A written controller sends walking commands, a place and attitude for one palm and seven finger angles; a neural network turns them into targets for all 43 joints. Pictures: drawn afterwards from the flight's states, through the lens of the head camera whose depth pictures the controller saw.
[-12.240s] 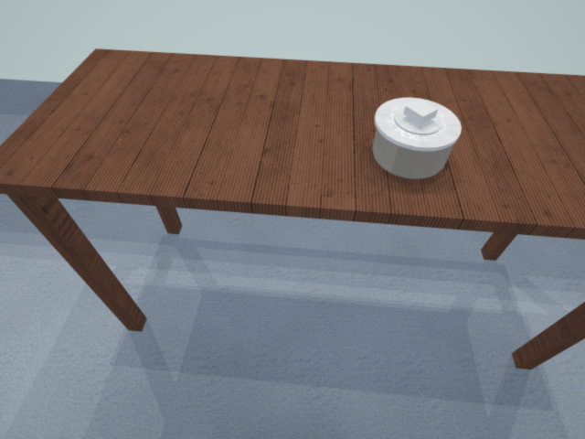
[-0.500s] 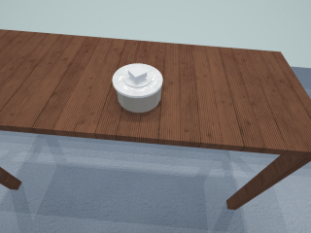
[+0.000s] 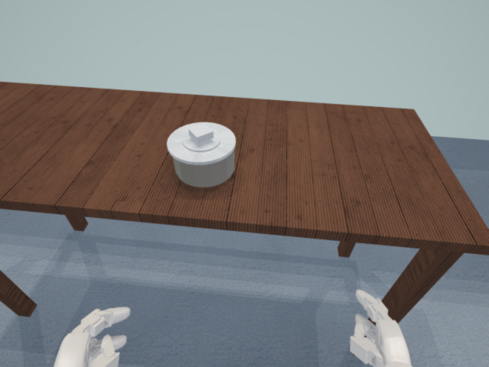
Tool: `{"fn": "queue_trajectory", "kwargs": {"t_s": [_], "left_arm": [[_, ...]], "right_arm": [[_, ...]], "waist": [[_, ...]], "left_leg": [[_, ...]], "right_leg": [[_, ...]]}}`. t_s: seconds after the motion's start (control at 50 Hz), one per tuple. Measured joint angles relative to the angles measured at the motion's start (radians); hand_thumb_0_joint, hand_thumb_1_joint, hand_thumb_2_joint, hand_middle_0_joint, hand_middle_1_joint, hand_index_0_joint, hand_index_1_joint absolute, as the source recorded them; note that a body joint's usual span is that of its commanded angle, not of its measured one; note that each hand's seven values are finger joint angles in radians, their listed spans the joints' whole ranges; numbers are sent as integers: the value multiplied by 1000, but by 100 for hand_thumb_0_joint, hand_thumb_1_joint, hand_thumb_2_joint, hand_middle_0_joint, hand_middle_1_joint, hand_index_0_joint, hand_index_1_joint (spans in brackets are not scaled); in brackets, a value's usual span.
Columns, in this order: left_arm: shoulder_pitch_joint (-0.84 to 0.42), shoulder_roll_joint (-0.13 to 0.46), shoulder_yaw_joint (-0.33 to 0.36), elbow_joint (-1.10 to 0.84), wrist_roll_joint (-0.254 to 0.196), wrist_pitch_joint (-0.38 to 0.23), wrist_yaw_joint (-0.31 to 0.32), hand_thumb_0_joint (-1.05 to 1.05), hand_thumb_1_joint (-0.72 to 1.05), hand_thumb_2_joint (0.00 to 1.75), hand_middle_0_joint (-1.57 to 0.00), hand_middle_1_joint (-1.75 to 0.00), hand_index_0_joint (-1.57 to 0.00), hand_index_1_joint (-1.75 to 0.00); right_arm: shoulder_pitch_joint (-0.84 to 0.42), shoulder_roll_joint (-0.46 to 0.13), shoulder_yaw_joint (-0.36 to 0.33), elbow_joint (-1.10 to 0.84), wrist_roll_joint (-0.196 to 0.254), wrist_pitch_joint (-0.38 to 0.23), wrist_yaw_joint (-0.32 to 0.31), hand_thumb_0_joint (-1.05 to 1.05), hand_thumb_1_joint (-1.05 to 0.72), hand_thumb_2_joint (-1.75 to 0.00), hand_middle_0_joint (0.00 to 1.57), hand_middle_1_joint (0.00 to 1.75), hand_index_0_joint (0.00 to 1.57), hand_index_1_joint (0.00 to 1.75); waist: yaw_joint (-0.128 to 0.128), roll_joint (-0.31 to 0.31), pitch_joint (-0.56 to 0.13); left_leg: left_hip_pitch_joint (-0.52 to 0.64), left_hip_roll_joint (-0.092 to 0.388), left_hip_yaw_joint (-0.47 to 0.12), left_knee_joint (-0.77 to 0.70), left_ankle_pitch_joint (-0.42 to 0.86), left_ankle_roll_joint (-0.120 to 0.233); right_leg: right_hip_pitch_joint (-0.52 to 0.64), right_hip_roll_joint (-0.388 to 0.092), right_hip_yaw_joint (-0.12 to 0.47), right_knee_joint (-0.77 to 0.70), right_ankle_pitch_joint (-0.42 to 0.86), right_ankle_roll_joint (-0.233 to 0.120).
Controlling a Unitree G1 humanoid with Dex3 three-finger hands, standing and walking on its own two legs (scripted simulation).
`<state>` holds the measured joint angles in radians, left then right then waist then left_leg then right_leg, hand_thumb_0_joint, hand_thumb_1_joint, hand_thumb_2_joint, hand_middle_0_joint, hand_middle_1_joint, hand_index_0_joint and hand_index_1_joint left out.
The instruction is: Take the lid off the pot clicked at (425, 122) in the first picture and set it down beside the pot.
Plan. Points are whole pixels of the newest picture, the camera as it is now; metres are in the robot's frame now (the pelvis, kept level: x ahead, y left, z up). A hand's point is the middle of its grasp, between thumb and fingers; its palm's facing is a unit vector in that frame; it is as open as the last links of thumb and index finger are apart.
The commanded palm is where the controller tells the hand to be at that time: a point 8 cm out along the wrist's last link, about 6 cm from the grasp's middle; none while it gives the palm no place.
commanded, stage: lift the closed hand beside the body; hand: left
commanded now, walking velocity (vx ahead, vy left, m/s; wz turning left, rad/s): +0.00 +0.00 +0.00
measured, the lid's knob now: (200, 133) +0.57 +0.14 +0.10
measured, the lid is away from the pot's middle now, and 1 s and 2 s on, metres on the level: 0.00 0.00 0.00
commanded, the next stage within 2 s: raise the hand higher, near the body in 0.30 s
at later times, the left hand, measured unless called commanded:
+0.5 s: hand (63, 355) +0.12 +0.25 +0.06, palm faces +0.39 -0.79 -0.47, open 3.1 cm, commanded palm +0.07 +0.27 +0.08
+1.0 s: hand (64, 303) +0.17 +0.24 +0.11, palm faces +0.36 -0.83 -0.43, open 3.1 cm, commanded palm +0.11 +0.27 +0.14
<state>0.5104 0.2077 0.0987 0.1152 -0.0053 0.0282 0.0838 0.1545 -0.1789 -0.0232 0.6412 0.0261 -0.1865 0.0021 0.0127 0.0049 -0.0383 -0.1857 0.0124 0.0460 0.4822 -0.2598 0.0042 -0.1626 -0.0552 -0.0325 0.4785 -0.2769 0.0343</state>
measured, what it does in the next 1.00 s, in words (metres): stands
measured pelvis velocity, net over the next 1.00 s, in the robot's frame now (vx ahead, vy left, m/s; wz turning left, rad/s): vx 0.02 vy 0.00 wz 0.01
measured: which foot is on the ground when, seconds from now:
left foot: down 0.00-1.00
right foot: down 0.00-1.00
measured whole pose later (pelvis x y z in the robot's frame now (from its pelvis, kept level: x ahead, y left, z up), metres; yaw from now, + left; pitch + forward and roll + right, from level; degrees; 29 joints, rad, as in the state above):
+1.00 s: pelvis +0.02 +0.00 +0.00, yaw +0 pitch -4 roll +0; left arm 0.65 0.30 0.24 -0.43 -0.01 -0.09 0.07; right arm 0.16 -0.18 0.01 0.60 0.00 -0.22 -0.06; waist 0.09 0.05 0.01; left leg -0.11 0.01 0.04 0.45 -0.28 0.01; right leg -0.07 -0.05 -0.04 0.42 -0.28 0.04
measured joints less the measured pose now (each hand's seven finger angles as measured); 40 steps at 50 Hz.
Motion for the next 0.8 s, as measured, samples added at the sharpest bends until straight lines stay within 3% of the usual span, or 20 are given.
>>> {"fn": "queue_trajectory", "kwargs": {"t_s": [0.2, 0.34, 0.44, 0.54, 0.68, 0.8], "left_arm": [[20, 41, 88, -102, -31, -60, 3, 2, 90, 90, -97, -114, -97, -114], [52, 58, 138, -143, -39, -94, 5, 2, 90, 90, -119, -139, -120, -138], [97, 81, 170, -223, -32, -98, 7, 2, 90, 90, -126, -146, -126, -145], [127, 82, 180, -251, -24, -126, 0, 2, 90, 90, -128, -149, -129, -148], [177, 86, 147, -383, -5, -131, -8, 2, 90, 90, -129, -150, -130, -149], [164, 83, 149, -428, -3, -130, -10, 2, 90, 90, -130, -150, -130, -149]], "right_arm": [[-19, -56, 11, -97, -11, 1, -71, 1, -91, -90, 20, 30, 20, 30], [47, -28, 18, -24, -13, 9, -92, 1, -91, -90, 20, 30, 20, 30], [89, -22, 11, 21, -17, -3, -95, 1, -91, -90, 20, 30, 20, 30], [85, -28, -3, 45, -14, -12, -92, 1, -91, -90, 20, 30, 20, 30], [65, -35, -10, 26, -21, -47, -90, 2, -91, -90, 20, 30, 20, 30], [19, -24, 0, -5, -19, -42, -83, 1, -91, -90, 20, 30, 20, 30]], "waist": [[63, 36, 56], [51, 55, 56], [46, 64, 62], [35, 75, 63], [53, 59, 60], [64, 45, 57]], "left_leg": [[-34, 42, -66, 13, 32, -21], [0, 50, -64, -3, 29, -17], [36, 52, -45, -24, 28, -34], [53, 44, -30, -34, 21, -29], [71, 29, -11, -47, 12, -22], [78, 17, -6, -42, -1, -10]], "right_leg": [[2, 46, -64, -21, 31, -46], [32, 56, -62, -34, 28, -54], [55, 56, -44, -41, 23, -52], [64, 47, -29, -46, 18, -41], [75, 32, -11, -54, 12, -26], [86, 20, -8, -59, 6, -13]]}}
